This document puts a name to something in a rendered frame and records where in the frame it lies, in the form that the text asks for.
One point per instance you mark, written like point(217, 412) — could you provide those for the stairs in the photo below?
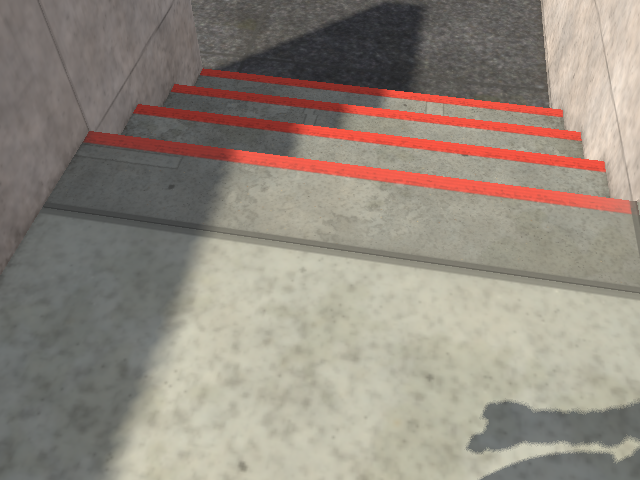
point(445, 136)

